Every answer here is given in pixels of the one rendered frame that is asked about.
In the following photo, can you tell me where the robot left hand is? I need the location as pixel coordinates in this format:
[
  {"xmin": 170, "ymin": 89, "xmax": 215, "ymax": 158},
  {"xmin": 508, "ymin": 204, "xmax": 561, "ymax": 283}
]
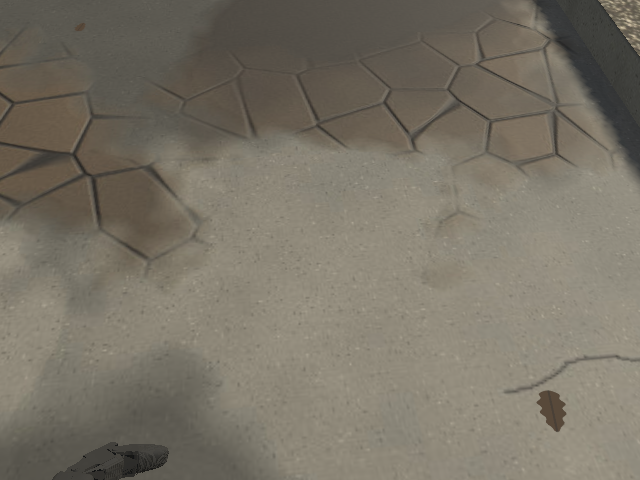
[{"xmin": 52, "ymin": 442, "xmax": 169, "ymax": 480}]

